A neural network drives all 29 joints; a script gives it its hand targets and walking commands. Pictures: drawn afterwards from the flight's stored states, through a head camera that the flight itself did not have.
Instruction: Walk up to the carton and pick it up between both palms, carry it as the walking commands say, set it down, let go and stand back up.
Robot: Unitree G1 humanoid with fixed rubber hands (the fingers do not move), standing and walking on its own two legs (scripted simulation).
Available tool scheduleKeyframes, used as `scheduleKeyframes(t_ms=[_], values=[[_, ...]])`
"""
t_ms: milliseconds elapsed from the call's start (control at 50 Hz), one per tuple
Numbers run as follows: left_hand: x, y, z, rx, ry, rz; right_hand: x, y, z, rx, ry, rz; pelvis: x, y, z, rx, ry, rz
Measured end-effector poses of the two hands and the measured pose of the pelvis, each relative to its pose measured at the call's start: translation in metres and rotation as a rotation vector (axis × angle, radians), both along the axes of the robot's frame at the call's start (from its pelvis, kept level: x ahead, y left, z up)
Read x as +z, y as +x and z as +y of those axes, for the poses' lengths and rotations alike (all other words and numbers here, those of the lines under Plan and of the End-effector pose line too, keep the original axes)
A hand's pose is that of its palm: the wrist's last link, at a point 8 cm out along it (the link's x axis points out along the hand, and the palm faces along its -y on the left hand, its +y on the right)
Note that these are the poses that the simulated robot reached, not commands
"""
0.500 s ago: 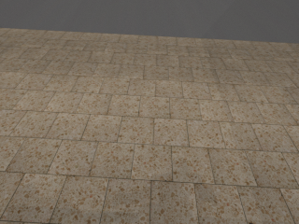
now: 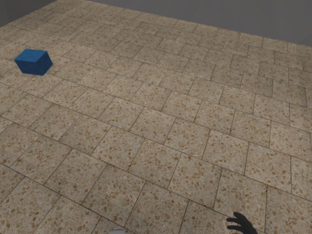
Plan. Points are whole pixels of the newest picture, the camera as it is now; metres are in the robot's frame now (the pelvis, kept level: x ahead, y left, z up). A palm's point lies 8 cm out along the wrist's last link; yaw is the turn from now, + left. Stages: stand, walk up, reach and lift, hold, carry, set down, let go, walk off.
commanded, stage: walk up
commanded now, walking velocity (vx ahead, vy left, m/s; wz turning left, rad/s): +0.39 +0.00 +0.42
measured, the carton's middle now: (34, 62) +1.71 +1.31 -0.69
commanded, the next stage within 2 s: none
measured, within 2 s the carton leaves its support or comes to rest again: neither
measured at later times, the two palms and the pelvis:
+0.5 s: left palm (83, 152) +0.39 +0.26 -0.10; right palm out of the picture +0.17 -0.25 -0.14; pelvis +0.23 +0.01 +0.00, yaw +7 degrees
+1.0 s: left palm (76, 184) +0.30 +0.28 -0.15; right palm (185, 98) +0.68 -0.10 -0.11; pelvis +0.45 +0.08 -0.01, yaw +13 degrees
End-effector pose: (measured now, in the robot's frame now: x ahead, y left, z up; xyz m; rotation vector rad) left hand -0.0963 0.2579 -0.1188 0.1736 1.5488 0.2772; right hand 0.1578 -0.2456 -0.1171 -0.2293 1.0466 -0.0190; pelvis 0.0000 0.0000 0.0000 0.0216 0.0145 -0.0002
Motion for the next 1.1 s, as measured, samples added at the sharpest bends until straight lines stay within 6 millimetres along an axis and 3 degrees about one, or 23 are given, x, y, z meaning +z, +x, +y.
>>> scheduleKeyframes(t_ms=[60, 100, 140, 200, 280, 340, 420, 500, 520, 560, 700, 780, 860, 920, 980, 1040, 1100], values=[[-0.013, 0.006, 0.007, 0.063, -0.022, 0.042, -0.002, 0.061, 0.026, 0.051, -0.012, -0.071, -0.013, 0.032, 0.017, 0.021, -0.002, 0.003], [-0.025, 0.027, 0.016, 0.079, -0.031, 0.033, -0.006, 0.082, 0.037, 0.062, -0.041, -0.09, -0.02, 0.049, 0.029, 0.034, -0.005, -0.008], [-0.03, 0.07, 0.025, 0.057, -0.031, -0.039, -0.008, 0.077, 0.04, 0.045, -0.064, -0.047, -0.017, 0.064, 0.034, 0.043, -0.012, -0.018], [-0.027, 0.157, 0.034, -0.008, -0.04, -0.191, -0.007, 0.047, 0.037, -0.025, -0.082, 0.066, -0.006, 0.086, 0.038, 0.062, -0.015, -0.029], [-0.012, 0.269, 0.039, -0.094, -0.044, -0.361, -0.003, 0.009, 0.029, -0.122, -0.088, 0.194, 0.005, 0.117, 0.039, 0.087, -0.022, -0.037], [0.002, 0.341, 0.037, -0.15, -0.037, -0.451, -0.001, -0.009, 0.022, -0.18, -0.088, 0.27, 0.009, 0.142, 0.036, 0.1, -0.023, -0.044], [0.017, 0.423, 0.023, -0.204, -0.027, -0.543, -0.005, -0.014, 0.01, -0.235, -0.079, 0.347, 0.008, 0.181, 0.027, 0.11, -0.014, -0.047], [0.019, 0.487, 0.005, -0.218, -0.003, -0.612, -0.022, 0.008, -0.006, -0.256, -0.061, 0.4, -0.005, 0.228, 0.011, 0.123, 0.007, -0.043], [0.016, 0.496, 0.002, -0.211, 0.01, -0.62, -0.028, 0.02, -0.011, -0.248, -0.06, 0.402, -0.01, 0.238, 0.006, 0.129, 0.009, -0.042], [0.012, 0.494, 0.0, -0.18, 0.021, -0.586, -0.033, 0.056, -0.016, -0.204, -0.063, 0.379, -0.01, 0.254, 0.002, 0.147, -0.002, -0.044], [0.005, 0.41, 0.002, 0.034, 0.017, -0.315, -0.011, 0.238, -0.009, -0.006, -0.043, 0.154, 0.009, 0.312, 0.0, 0.179, -0.008, -0.038], [0.003, 0.37, -0.004, 0.15, -0.003, -0.185, 0.002, 0.333, 0.016, 0.094, -0.034, 0.059, 0.013, 0.346, 0.009, 0.193, -0.006, -0.036], [-0.002, 0.356, -0.009, 0.239, -0.041, -0.091, 0.01, 0.418, 0.062, 0.185, -0.013, -0.021, 0.009, 0.381, 0.027, 0.212, -0.011, -0.03], [-0.012, 0.364, -0.005, 0.292, -0.072, -0.051, 0.012, 0.472, 0.104, 0.247, -0.001, -0.066, 0.002, 0.412, 0.047, 0.225, -0.022, -0.018], [-0.03, 0.386, 0.01, 0.316, -0.103, -0.027, 0.006, 0.512, 0.141, 0.28, -0.009, -0.113, -0.012, 0.444, 0.073, 0.226, -0.031, -0.005], [-0.038, 0.438, 0.038, 0.276, -0.103, -0.08, 0.004, 0.518, 0.152, 0.25, -0.039, -0.094, -0.012, 0.467, 0.089, 0.225, -0.026, -0.01], [-0.032, 0.515, 0.072, 0.196, -0.082, -0.201, 0.005, 0.499, 0.142, 0.162, -0.065, -0.011, -0.002, 0.491, 0.101, 0.22, -0.022, -0.018]])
